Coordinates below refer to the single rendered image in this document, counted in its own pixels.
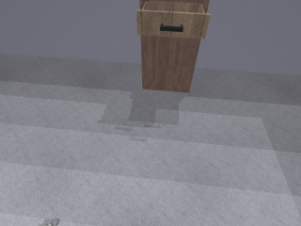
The handle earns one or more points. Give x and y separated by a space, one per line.
171 28

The drawer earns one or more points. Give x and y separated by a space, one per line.
192 17

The cabinet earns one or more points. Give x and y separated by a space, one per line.
168 63

